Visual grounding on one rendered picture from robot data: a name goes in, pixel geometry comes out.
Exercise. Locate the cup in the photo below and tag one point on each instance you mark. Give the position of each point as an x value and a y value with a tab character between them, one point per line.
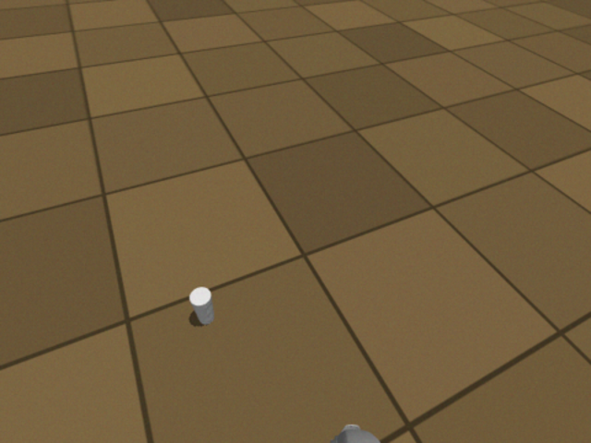
201	301

